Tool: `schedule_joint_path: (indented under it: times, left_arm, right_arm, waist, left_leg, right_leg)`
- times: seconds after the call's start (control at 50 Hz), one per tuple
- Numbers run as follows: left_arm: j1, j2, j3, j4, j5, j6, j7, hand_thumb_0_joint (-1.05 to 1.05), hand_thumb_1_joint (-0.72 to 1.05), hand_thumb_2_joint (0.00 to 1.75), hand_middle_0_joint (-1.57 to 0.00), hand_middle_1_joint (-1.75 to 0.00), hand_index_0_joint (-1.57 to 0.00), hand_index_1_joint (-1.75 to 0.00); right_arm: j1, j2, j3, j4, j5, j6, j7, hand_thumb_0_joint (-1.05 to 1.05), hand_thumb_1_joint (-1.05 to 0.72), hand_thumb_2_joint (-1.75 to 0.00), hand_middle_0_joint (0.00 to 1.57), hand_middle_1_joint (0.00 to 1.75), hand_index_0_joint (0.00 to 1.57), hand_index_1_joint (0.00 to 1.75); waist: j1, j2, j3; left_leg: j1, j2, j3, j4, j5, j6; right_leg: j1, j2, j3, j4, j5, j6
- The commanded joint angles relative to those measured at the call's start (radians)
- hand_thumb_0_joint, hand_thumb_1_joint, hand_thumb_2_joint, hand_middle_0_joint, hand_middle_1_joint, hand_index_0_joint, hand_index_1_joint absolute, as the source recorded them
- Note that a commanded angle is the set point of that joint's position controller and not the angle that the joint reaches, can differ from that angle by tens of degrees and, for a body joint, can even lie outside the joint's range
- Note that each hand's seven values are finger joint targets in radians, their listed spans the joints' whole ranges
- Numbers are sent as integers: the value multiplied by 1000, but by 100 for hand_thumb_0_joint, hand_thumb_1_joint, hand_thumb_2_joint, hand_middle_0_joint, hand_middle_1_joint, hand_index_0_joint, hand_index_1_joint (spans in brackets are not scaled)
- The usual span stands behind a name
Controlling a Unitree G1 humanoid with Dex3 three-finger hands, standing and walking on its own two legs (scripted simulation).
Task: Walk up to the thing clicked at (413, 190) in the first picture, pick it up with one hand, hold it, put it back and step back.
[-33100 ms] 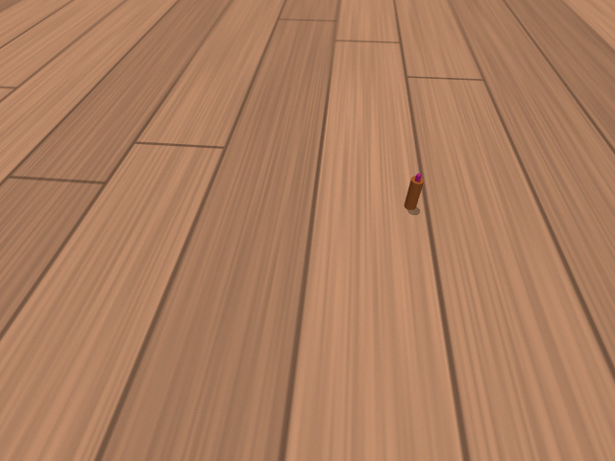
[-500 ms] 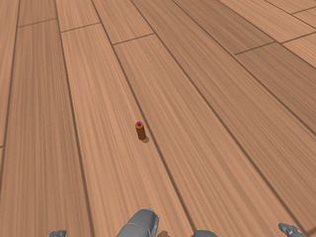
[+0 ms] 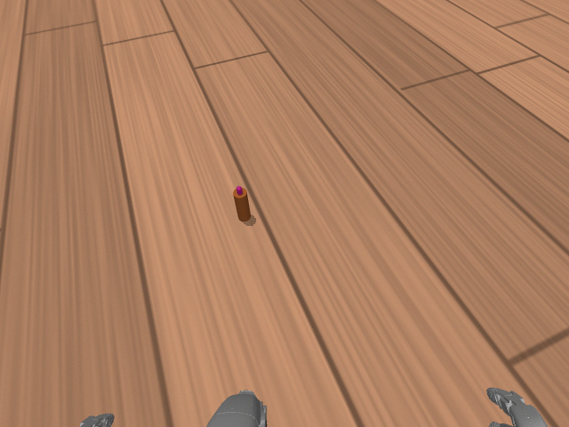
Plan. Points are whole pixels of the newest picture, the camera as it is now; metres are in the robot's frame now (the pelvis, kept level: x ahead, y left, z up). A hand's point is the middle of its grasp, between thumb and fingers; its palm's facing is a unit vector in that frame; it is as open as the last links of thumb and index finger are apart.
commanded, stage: step back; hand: left
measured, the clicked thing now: (241, 202) +0.97 +0.25 -0.65
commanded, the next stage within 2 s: stand in 1.06 s
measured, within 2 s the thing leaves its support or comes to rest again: neither
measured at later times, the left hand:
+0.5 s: hand out of the picture +0.05 +0.29 -0.13, palm faces +0.03 -0.92 -0.39, open 7.4 cm
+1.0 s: hand out of the picture +0.10 +0.28 -0.13, palm faces +0.07 -0.94 -0.35, open 7.4 cm
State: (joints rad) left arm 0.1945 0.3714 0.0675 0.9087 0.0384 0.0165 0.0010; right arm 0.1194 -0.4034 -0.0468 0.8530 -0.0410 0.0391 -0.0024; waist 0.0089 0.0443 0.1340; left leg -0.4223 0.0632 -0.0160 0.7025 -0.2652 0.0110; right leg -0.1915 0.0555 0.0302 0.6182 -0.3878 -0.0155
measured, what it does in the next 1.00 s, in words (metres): steps on the spot: left foot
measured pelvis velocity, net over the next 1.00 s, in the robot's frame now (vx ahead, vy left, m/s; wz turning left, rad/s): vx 0.03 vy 0.01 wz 0.06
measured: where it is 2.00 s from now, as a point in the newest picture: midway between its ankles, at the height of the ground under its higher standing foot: outside the picture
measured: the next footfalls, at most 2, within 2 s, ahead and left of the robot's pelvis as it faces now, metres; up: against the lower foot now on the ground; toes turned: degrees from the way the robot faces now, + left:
left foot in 0.24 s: +0.06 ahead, +0.13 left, +0.00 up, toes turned +4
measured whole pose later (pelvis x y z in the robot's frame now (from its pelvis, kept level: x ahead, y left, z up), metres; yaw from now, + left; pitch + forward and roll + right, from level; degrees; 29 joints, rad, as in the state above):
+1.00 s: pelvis +0.03 +0.01 +0.02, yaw +4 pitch -2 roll +0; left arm 0.09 0.37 0.03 1.06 0.01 -0.02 0.00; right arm 0.07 -0.33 -0.02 1.07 -0.02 -0.01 0.00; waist 0.02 -0.01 0.08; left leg -0.21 0.01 0.00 0.51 -0.27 0.00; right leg -0.16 -0.03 -0.03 0.48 -0.29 0.02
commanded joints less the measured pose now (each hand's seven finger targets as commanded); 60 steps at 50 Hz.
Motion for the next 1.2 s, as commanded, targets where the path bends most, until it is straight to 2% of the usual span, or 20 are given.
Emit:
schedule_joint_path:
  times: [0.0,0.04,0.16,0.22,0.24,0.26,0.28,0.3,0.4,0.48,0.5,0.52,0.54,0.56,0.66,0.7,0.72,0.76,0.86,1.18]
  left_arm:
    - [-67,373,93,-82,15,-48,15,0,90,90,-20,-30,-20,-30]
    - [-111,279,67,-81,6,-62,17,0,90,90,-20,-30,-20,-30]
    - [-21,279,68,-40,9,-60,2,0,90,90,-20,-30,-20,-30]
    - [-47,258,42,-46,0,-41,-6,0,90,90,-20,-30,-20,-30]
    - [-30,221,25,-41,-1,-38,-7,0,90,90,-20,-30,-20,-30]
    - [-58,173,11,-45,-19,-39,-10,0,90,90,-20,-30,-20,-30]
    - [-97,221,31,-41,-21,-36,-2,0,90,90,-20,-30,-20,-30]
    - [-79,239,34,-42,-18,-40,-1,0,90,90,-20,-30,-20,-30]
    - [-37,208,36,-6,-18,-57,-10,0,90,90,-20,-30,-20,-30]
    - [43,192,40,50,-13,-67,4,0,90,90,-20,-30,-20,-30]
    - [60,233,55,52,-3,-70,11,0,90,90,-20,-30,-20,-30]
    - [55,314,65,44,-1,-74,16,0,90,90,-20,-30,-20,-30]
    - [-38,348,70,17,-1,-74,10,0,90,90,-20,-30,-20,-30]
    - [-79,313,65,-4,-4,-77,8,0,90,90,-20,-30,-20,-30]
    - [-143,263,39,4,-13,-73,5,0,90,90,-20,-30,-20,-30]
    - [-129,229,23,11,-23,-61,3,0,90,90,-20,-30,-20,-30]
    - [-118,203,11,8,-28,-58,4,0,90,90,-20,-30,-20,-30]
    - [-124,194,13,36,-44,-50,7,0,90,90,-20,-30,-20,-30]
    - [-126,218,5,75,-38,-61,8,0,90,90,-20,-30,-20,-30]
    - [-156,184,-28,156,-35,-61,11,0,90,90,-20,-30,-20,-30]
  right_arm:
    - [-37,-199,-66,-56,7,-16,-15,0,-90,-90,20,30,20,30]
    - [12,-185,-61,-8,24,-31,-5,0,-90,-90,20,30,20,30]
    - [13,-162,-50,13,10,-60,12,0,-90,-90,20,30,20,30]
    - [84,-161,-63,57,10,-78,9,0,-90,-90,20,30,20,30]
    - [118,-174,-74,69,4,-86,4,0,-90,-90,20,30,20,30]
    - [134,-239,-87,73,1,-89,2,0,-90,-90,20,30,20,30]
    - [167,-290,-97,72,2,-90,5,0,-90,-90,20,30,20,30]
    - [145,-285,-98,60,3,-95,5,0,-90,-90,20,30,20,30]
    - [102,-235,-83,55,3,-96,-1,0,-90,-90,20,30,20,30]
    - [10,-159,-46,28,27,-70,-1,0,-90,-90,20,30,20,30]
    - [20,-115,-28,17,31,-69,-3,0,-90,-90,20,30,20,30]
    - [27,-83,-23,16,29,-64,-8,0,-90,-90,20,30,20,30]
    - [48,-154,-46,43,18,-58,-18,0,-90,-90,20,30,20,30]
    - [86,-177,-51,65,19,-60,-14,0,-90,-90,20,30,20,30]
    - [119,-130,-37,121,18,-79,1,0,-90,-90,20,30,20,30]
    - [113,-130,-44,134,8,-87,-5,0,-90,-90,20,30,20,30]
    - [99,-155,-51,132,4,-89,-11,0,-90,-90,20,30,20,30]
    - [-4,-217,-46,115,20,-90,-7,0,-90,-90,20,30,20,30]
    - [-48,-171,-30,146,23,-82,-11,0,-90,-90,20,30,20,30]
    - [-118,-144,-12,200,38,-76,-2,0,-90,-90,20,30,20,30]
  waist:
    - [34,-203,-1]
    - [-2,-93,8]
    - [51,-221,-27]
    - [-4,-182,-68]
    - [-22,-120,-101]
    - [-37,72,-122]
    - [-59,87,-115]
    - [-42,57,-93]
    - [-19,130,-106]
    - [58,47,-138]
    - [68,-57,-146]
    - [67,-218,-135]
    - [37,-182,-73]
    - [14,-124,-63]
    - [-12,-191,-116]
    - [-20,-144,-147]
    - [-13,-84,-170]
    - [19,35,-166]
    - [11,36,-189]
    - [-10,-47,-216]
  left_leg:
    - [-35,-50,-174,231,-259,-16]
    - [-47,-98,-154,236,-135,-12]
    - [13,-85,-39,-36,-201,-22]
    - [251,-107,10,-276,-97,3]
    - [375,-61,-85,-317,-77,23]
    - [400,110,-399,-404,-293,100]
    - [303,235,-546,-478,-473,191]
    - [294,263,-565,-482,-398,234]
    - [260,167,-319,-366,56,185]
    - [21,52,-156,-186,67,73]
    - [-99,-3,-127,-84,6,31]
    - [-157,-113,-80,62,-207,0]
    - [-62,-63,-80,174,-320,-11]
    - [-50,-41,-95,188,-290,-11]
    - [159,-49,14,-123,-105,-6]
    - [263,-44,2,-280,139,5]
    - [314,29,-84,-285,267,26]
    - [167,175,-252,-301,253,131]
    - [222,61,-95,-275,334,27]
    - [364,78,-70,-374,434,14]
  right_leg:
    - [-285,-443,580,-409,-421,-237]
    - [-184,-295,337,-329,-184,-159]
    - [-37,-275,265,-309,-176,-142]
    - [-120,-235,165,-204,-53,-115]
    - [-201,-199,115,-104,0,-84]
    - [-339,-92,20,40,-102,-23]
    - [-313,-67,-25,203,-180,-15]
    - [-316,-86,20,274,-164,-14]
    - [-201,-95,-23,126,-112,-8]
    - [153,-47,-55,-182,161,-14]
    - [251,-139,97,-232,120,-37]
    - [166,-359,413,-378,-103,-123]
    - [-22,-475,482,-391,-210,-228]
    - [-13,-451,432,-357,-134,-241]
    - [-56,-287,116,-206,291,-131]
    - [-49,-232,41,-88,449,-69]
    - [-88,-194,16,-40,419,-38]
    - [12,-95,-19,-45,81,2]
    - [84,-162,16,-148,357,-22]
    - [153,-191,16,-295,492,5]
